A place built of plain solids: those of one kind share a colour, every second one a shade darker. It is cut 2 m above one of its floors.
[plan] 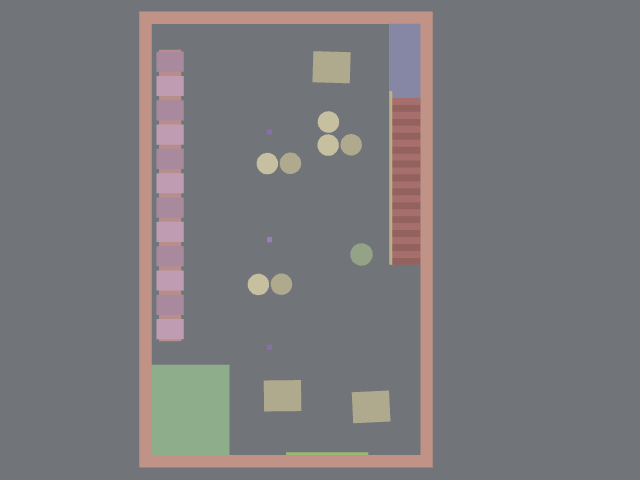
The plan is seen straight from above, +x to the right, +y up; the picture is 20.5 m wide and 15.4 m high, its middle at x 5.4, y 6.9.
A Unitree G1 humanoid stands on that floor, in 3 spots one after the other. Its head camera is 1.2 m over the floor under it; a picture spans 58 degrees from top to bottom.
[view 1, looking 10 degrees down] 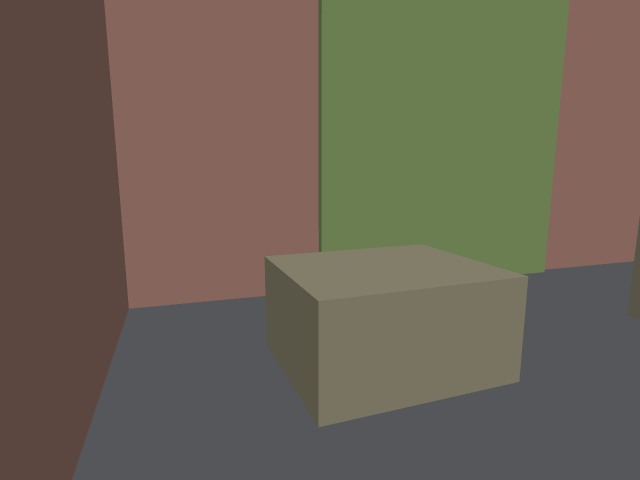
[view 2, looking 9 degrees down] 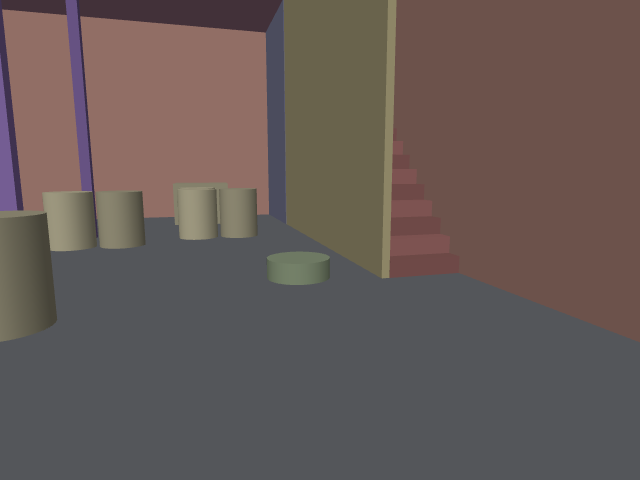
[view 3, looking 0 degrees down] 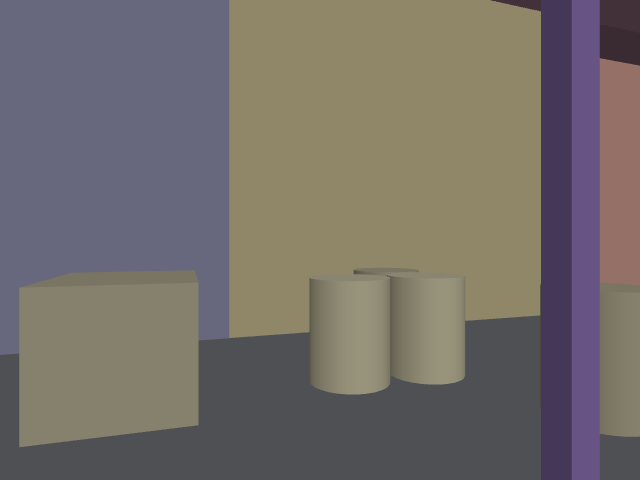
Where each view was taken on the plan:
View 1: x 8.17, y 3.81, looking -108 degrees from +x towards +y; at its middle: loading_door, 4.02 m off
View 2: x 5.63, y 1.70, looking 74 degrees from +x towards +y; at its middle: stair_wall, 7.32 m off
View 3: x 2.25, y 12.13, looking -19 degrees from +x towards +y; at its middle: stair_wall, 5.68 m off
